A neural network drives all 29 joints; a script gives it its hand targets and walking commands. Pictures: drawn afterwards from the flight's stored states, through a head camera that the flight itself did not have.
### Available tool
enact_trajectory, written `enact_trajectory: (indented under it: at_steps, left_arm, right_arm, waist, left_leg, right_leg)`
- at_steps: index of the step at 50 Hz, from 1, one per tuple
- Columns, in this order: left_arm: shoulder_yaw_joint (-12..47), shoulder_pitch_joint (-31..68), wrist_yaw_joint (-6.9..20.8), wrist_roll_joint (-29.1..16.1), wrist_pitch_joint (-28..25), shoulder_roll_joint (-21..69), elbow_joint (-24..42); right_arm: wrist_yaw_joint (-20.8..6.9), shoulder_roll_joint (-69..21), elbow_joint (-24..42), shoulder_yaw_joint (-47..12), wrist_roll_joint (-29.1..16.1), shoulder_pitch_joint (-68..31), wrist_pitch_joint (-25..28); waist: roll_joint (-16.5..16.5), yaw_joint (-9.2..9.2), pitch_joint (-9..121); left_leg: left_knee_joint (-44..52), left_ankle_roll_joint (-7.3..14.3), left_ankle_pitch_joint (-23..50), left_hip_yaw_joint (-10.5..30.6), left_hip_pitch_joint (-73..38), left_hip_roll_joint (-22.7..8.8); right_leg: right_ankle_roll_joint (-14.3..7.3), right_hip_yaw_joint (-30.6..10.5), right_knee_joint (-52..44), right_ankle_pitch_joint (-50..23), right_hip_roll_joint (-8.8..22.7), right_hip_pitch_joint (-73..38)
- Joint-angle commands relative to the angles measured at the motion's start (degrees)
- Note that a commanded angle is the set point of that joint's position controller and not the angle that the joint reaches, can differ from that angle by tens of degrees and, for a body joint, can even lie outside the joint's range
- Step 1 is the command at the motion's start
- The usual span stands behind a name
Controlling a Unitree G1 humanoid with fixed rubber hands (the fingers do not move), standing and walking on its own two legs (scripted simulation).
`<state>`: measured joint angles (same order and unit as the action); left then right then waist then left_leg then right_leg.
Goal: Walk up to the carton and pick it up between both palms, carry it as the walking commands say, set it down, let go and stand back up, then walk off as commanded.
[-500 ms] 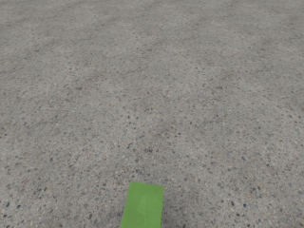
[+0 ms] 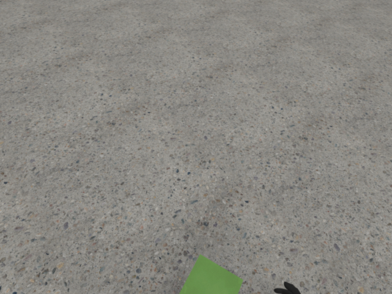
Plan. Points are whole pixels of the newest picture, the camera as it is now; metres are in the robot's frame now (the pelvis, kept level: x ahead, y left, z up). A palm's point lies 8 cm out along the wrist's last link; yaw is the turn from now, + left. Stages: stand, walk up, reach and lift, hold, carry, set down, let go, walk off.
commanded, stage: walk off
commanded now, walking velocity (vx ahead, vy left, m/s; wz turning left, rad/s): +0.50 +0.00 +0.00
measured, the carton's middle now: out of the picture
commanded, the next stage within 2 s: stand in 0.24 s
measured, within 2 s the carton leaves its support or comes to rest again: neither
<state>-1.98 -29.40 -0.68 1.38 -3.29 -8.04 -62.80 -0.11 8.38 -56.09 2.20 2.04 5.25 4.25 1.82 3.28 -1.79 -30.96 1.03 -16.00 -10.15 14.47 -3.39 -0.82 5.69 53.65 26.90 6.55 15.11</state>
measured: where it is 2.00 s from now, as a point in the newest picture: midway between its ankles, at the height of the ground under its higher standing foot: outside the picture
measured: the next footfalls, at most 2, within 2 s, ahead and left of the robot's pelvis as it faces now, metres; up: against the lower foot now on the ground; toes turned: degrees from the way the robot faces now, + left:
right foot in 0.34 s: +0.28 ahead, -0.15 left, +0.00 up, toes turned -8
left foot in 0.70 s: +0.18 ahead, +0.14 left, +0.00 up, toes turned +8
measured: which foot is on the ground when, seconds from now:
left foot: down 0.00-0.34, up 0.36-0.68, down 0.70-1.00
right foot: up 0.00-0.32, down 0.34-0.72, up 0.74-0.92, down 0.94-1.00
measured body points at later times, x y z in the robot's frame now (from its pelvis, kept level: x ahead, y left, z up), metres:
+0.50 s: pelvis +0.16 -0.04 +0.02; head +0.22 -0.05 +0.46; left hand +0.19 +0.21 -0.13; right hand +0.20 -0.28 -0.14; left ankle +0.02 +0.13 -0.63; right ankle +0.24 -0.15 -0.73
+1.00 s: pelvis +0.13 +0.00 +0.01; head +0.13 +0.00 +0.46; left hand +0.11 +0.22 -0.15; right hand +0.14 -0.22 -0.15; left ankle +0.14 +0.13 -0.73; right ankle +0.14 -0.12 -0.73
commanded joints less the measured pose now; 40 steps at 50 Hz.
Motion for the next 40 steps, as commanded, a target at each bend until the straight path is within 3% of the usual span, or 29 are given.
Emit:
enact_trajectory:
  at_steps: [1,3,5,9,10,12,13,15,16,17,18,19,20,21,22,23,25,27,29,30,32,33,34,35,36,37,38,39,40]
  left_arm:
    - [-1.48,7.31,0.92,-0.44,-1.18,-3.15,6.51]
    - [-1.72,6.33,1.62,0.19,-0.14,-2.31,6.01]
    - [-1.82,8.55,2.27,0.64,0.85,-1.96,6.83]
    - [-0.68,19.32,2.87,0.07,1.28,-1.3,10.32]
    - [-0.57,21.86,2.82,0.07,1.28,-1.68,10.84]
    - [-0.58,24.78,2.55,-0.03,1.15,-2.64,12.01]
    - [-0.71,23.53,2.19,0.01,0.89,-3.16,11.83]
    - [-0.95,18.37,1.29,0.46,-0.08,-4.41,9.28]
    - [-1.64,9.91,0.65,1.07,-1.05,-6.68,6.38]
    - [-2.73,-3.33,-0.05,1.29,-2.1,-11.74,3.21]
    - [-3.93,-5.59,-0.51,1.65,-2.54,-18.39,1.54]
    - [-4.25,-5.65,-0.62,0.37,-2.31,-18.86,0.84]
    - [-3.51,-1.4,-0.86,0.21,-2.5,-16.52,1.22]
    - [-2.3,1.86,-1.01,0.67,-2.6,-12.96,0.99]
    - [-1.08,2.86,-1.27,0.86,-2.6,-9.67,0.51]
    - [-0.13,3.91,-1.55,0.79,-2.58,-7.37,0.19]
    - [0.86,7.79,-1.54,0.19,-2.72,-6.47,0.6]
    - [0.6,11.57,-0.93,0.39,-2.92,-8.59,0.87]
    - [0.78,10.23,-0.21,0.64,-2.49,-7.88,-0.07]
    - [0.82,9.08,-0.02,0.57,-1.91,-8.23,-0.71]
    - [0.51,10.49,0.18,0.31,-0.02,-9.56,-0.67]
    - [0.19,11.16,0.25,0.27,1.01,-10.16,-0.45]
    - [0.09,9.86,0.31,0.31,1.86,-9.51,-0.67]
    - [0.28,7.92,0.43,0.35,2.58,-7.65,-1.05]
    - [1.1,5.96,0.32,0.08,3.27,-3.66,-0.66]
    - [0.58,6.67,0.15,0.25,4.2,-3.64,-0.6]
    - [0.2,5.45,0.55,0.44,4.9,-4.18,-0.5]
    - [0.22,2.28,0.79,0.15,5.18,-2.93,-1.52]
    - [0.26,0.05,0.68,0.04,5.05,-2.3,-2.43]
  right_arm:
    - [0.14,7.7,-3.85,2.29,-0.2,15.37,0.17]
    - [0.46,3.81,-3.23,1.42,-0.41,11.94,0.79]
    - [0.85,3.92,-4.96,1.21,-0.4,15.54,1.52]
    - [1.06,5.54,-6.49,0.87,-0.1,18.77,1.62]
    - [0.96,5.94,-7.15,0.91,-0.14,20.91,1.54]
    - [0.77,7.24,-8.39,1.1,-0.11,24.11,1.31]
    - [0.82,8.68,-8.47,1.58,0.09,22.92,1.13]
    - [1.06,7.67,-9.44,1.26,-0.75,24.95,0.62]
    - [1.29,8.03,-9.63,1.17,-1.31,24.74,0.6]
    - [1.57,10.75,-8.28,2.22,-0.89,19.83,0.74]
    - [1.42,4.93,-6.35,1.66,-2.86,22.77,1.11]
    - [1.69,5.19,-6.91,1.85,-3.17,22.87,0.73]
    - [1.57,4.02,-5.47,1.37,-3.3,17.59,0.97]
    - [1.35,3.98,-4.75,1.47,-2.42,13.82,1.16]
    - [1.16,3.92,-4.36,1.8,-1.64,11.84,0.68]
    - [0.79,2.7,-5.04,1.76,-1.1,13.83,-0.49]
    - [0.12,-0.05,-5.83,1.12,-1.35,17.03,-2.67]
    - [0.5,-1.51,-5.76,0.36,-1.18,17.09,-4.81]
    - [1.43,0.92,-5.33,0.19,-1.04,14.51,-6.25]
    - [1.6,2.07,-5.02,0.21,-1.11,13.59,-6.6]
    - [1.48,3.67,-5.2,0.12,-0.97,12.78,-6.94]
    - [1.46,4.65,-5.51,0.13,-0.6,13.44,-6.88]
    - [1.53,5.83,-5.89,0.19,-0.27,14.96,-6.46]
    - [1.65,7.36,-6.0,0.16,0.07,16.63,-5.8]
    - [1.8,11.64,-4.9,0.61,-0.36,14.55,-5.24]
    - [2.19,14.87,-4.34,1.05,-0.54,9.89,-5.21]
    - [2.39,13.15,-3.94,0.62,-0.3,5.16,-4.94]
    - [2.28,10.43,-3.67,-0.14,-0.48,2.13,-4.53]
    - [2.15,8.24,-3.48,-0.75,-0.63,1.24,-4.08]
  waist:
    - [-8.04,-6.23,-4.01]
    - [-8.43,-2.44,-5.23]
    - [-8.57,-1.72,-4.96]
    - [-8.89,-3.15,-6.76]
    - [-8.73,-4.47,-6.6]
    - [-9.5,-5.46,-5.74]
    - [-10.89,-4.14,-4.92]
    - [-6.24,-2.2,-0.31]
    - [-4.91,1.53,4.79]
    - [0.46,7.77,13.06]
    - [14.11,5.36,19.36]
    - [7.96,5.62,22.98]
    - [7.83,5.36,18.32]
    - [6.38,4.08,12.09]
    - [7.84,3.04,10.3]
    - [8.13,0.88,11.21]
    - [6.2,-3.63,11.79]
    - [10.4,-5.93,9.84]
    - [11.61,-5.11,8.2]
    - [11.98,-4.91,7.96]
    - [9.99,-5.77,5.39]
    - [8.83,-6.35,3.06]
    - [6.42,-6.7,1.03]
    - [-0.11,-6.88,-1.41]
    - [-12.3,-5.41,-3.03]
    - [-19.92,-4.22,-6.06]
    - [-17.78,-1.52,-9.1]
    - [-15.65,0.7,-9.42]
    - [-14.25,1.3,-8.06]
  left_leg:
    - [19.42,8.01,3.23,22.14,-14.85,-18.04]
    - [21.9,5.68,6.75,15.26,-7.68,-14.19]
    - [21.34,5.35,15.53,10.65,-6.66,-12.22]
    - [21.41,5.16,18.85,5.14,-5.77,-9.61]
    - [20.71,5.37,20.2,5.44,-6.71,-9.93]
    - [19.09,5.77,22.32,6.81,-9.21,-11.67]
    - [16.66,5.38,27.24,6.53,-11.97,-12.11]
    - [5.59,3.45,42.35,3.64,-11.87,-9.79]
    - [-3.51,1.73,38.81,2.39,-7.53,-7.55]
    - [-17.55,-0.1,14.29,-0.46,-4.3,-4.41]
    - [-31.4,-2.76,-18.43,2.49,12.29,3.39]
    - [-38.38,-2.92,-21.14,9.22,18.2,3.1]
    - [-38.55,-2.87,-18.79,10.66,22.33,1.96]
    - [-34.17,-2.87,-16.11,10.06,24.65,1.86]
    - [-31.49,-2.9,-14.03,9.81,24.94,2.16]
    - [-29.45,-3.36,-11.02,10.41,20.44,1.49]
    - [-21.52,-4.72,-7.62,9.23,9.45,1.41]
    - [-13.25,-5.93,-7.47,6.88,0.64,1.67]
    - [-7.82,-6.3,-5.72,5.33,-2.83,2.03]
    - [-6.59,-5.91,-3.69,4.94,-4.89,1.9]
    - [-1.27,-4.6,0.9,3.68,-11.13,1.24]
    - [0.45,-4.03,-1.14,3.17,-12.77,0.76]
    - [2.54,-3.36,-2.27,4.08,-14.4,-1.17]
    - [8.54,-2.46,-6.34,9.15,-12.01,-5.9]
    - [20.11,-1.41,-24.73,17.97,-1.36,-13.53]
    - [28.77,1.81,-35.75,23.36,13.73,-17.33]
    - [29.68,2.66,-31.42,21.05,17.75,-16.01]
    - [27.76,2.4,-22.31,16.63,17.83,-13.33]
    - [25.08,2.18,-13.02,13.18,14.29,-10.84]
  right_leg:
    - [-1.1,-3.99,14.71,-4.99,3.26,27.34]
    - [0.02,-3.56,10.8,-9.75,3.7,21.87]
    - [1.03,-1.97,6.64,-13.29,2.78,20.28]
    - [1.76,1.67,-10.92,-17.31,0.12,15.65]
    - [1.74,2.78,-13.59,-16.45,-0.9,14.09]
    - [0.99,3.74,-16.85,-15.18,-1.81,11.85]
    - [0.3,3.02,-19.08,-15.38,-1.91,10.93]
    - [-0.77,5.78,-25.59,-20.26,-5.66,-0.93]
    - [-1.68,4.87,-28.4,-25.15,-4.64,-13.66]
    - [-2.44,-5.25,-30.04,-38.62,7.01,-23.66]
    - [-9.11,-20.45,-24.63,-79.1,19.93,-40.78]
    - [-12.29,-18.34,-22.85,-96.76,20.91,-44.15]
    - [-10.4,-14.3,-24.58,-93.49,18.63,-40.84]
    - [-6.33,-11.13,-26.05,-86.47,14.7,-35.72]
    - [-3.51,-10.14,-27.32,-82.28,12.22,-33.7]
    - [-2.3,-8.91,-29.14,-77.86,10.87,-29.38]
    - [-2.15,-5.96,-32.58,-70.74,9.24,-18.92]
    - [-4.48,-2.67,-35.47,-61.52,8.1,-8.06]
    - [-5.8,-3.21,-37.0,-49.96,7.3,-2.94]
    - [-5.47,-3.93,-38.13,-39.85,7.38,0.0]
    - [-3.4,-4.81,-40.79,-9.88,6.45,8.85]
    - [-1.72,-5.48,-41.9,1.88,5.75,13.0]
    - [0.14,-5.36,-42.65,5.99,5.02,16.93]
    - [2.06,-2.98,-38.32,3.89,2.88,17.88]
    - [4.75,2.95,-30.6,-1.14,-1.38,14.37]
    - [4.6,2.3,-17.71,-1.34,-3.68,6.76]
    - [3.62,-0.71,-10.93,-3.13,-3.31,4.5]
    - [3.31,-1.36,-8.4,-5.07,-3.31,3.16]
    - [3.23,-1.33,-8.27,-6.29,-3.41,3.22]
